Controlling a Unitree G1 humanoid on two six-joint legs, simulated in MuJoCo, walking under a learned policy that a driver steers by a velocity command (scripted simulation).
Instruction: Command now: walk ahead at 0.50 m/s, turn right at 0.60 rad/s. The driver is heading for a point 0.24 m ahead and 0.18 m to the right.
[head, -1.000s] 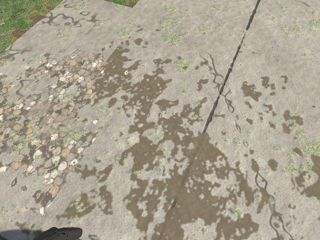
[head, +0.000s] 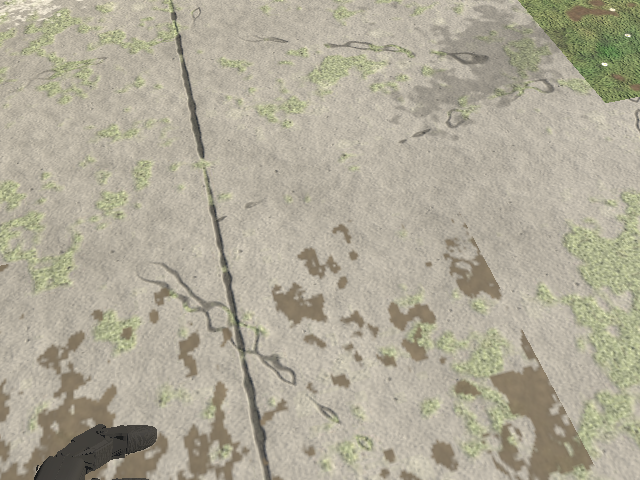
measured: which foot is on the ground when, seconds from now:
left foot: down 0.00-0.04, up 0.06-0.48, down 0.50-1.00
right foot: up 0.00-0.02, down 0.04-1.00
